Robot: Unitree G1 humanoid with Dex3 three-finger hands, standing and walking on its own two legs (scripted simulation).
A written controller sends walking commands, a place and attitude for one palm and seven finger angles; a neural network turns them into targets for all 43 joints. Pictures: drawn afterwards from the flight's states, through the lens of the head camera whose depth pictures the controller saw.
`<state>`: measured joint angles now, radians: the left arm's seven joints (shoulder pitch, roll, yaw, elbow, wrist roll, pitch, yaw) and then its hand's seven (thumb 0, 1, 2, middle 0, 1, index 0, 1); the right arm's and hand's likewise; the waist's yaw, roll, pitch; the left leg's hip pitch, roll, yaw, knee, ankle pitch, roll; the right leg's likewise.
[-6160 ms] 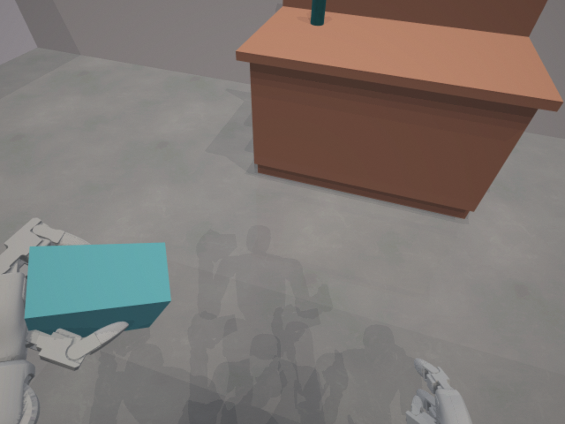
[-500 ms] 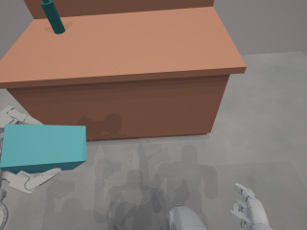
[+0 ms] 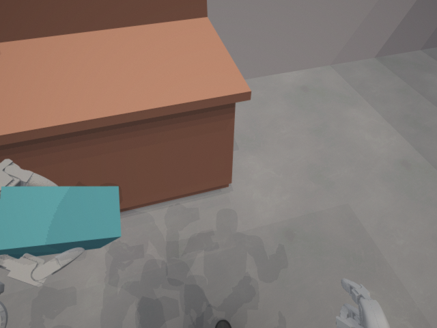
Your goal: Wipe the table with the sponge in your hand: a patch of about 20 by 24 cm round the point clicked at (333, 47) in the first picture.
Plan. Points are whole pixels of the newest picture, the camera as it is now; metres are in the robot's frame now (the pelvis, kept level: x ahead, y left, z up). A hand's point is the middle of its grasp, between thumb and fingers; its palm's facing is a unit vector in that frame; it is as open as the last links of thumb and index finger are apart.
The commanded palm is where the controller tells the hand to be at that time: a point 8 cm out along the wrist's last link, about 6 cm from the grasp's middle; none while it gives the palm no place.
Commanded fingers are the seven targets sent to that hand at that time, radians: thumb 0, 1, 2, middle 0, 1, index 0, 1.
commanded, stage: turn to face it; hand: left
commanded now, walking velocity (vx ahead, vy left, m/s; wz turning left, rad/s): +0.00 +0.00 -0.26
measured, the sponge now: (77, 222) +0.23 +0.20 +0.15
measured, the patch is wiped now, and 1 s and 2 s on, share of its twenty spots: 0.00 0.00 0.00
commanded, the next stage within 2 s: take the last steps up to it in 0.08 s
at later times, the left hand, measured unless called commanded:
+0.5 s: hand (105, 235) +0.21 +0.15 +0.17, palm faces +0.26 -0.82 -0.51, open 10.7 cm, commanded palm +0.15 +0.21 +0.18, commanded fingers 0.00 0.10 1.30 -1.20 -1.60 -1.20 -1.60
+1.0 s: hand (82, 204) +0.25 +0.20 +0.17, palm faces +0.38 -0.81 -0.45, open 10.7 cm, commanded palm +0.19 +0.25 +0.18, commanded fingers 0.00 0.10 1.30 -1.20 -1.60 -1.20 -1.60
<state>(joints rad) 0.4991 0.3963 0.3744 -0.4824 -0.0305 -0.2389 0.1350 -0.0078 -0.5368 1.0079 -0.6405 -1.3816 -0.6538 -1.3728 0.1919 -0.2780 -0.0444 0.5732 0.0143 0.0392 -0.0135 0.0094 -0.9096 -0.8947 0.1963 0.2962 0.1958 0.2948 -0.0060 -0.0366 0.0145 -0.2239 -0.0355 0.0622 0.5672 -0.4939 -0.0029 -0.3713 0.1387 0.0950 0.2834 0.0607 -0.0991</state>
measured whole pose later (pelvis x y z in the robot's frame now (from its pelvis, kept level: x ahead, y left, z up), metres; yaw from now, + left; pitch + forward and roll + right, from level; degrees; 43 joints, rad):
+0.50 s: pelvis -0.03 -0.06 +0.01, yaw -4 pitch +1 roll +3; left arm 0.53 0.40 0.35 -0.48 -0.01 -0.24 0.13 -0.01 -0.54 1.01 -0.64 -1.38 -0.65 -1.37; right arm 0.22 -0.21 -0.01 0.64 0.00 -0.03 -0.05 0.01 -0.91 -0.89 0.20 0.30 0.20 0.30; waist -0.04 -0.02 0.04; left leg -0.40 0.02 0.09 0.85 -0.40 -0.01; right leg -0.32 -0.01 -0.07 0.43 -0.13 -0.08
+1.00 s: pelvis +0.03 -0.03 -0.01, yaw +0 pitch -1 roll +1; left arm 0.43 0.34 0.33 -0.42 -0.01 -0.27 0.12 -0.01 -0.54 1.01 -0.64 -1.38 -0.66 -1.37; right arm 0.19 -0.20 -0.01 0.69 0.01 -0.08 -0.02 0.01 -0.91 -0.89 0.20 0.30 0.20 0.30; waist 0.01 0.05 0.06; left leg -0.46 0.02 0.03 1.13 -0.38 -0.01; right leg -0.26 -0.04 -0.15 0.60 -0.32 -0.05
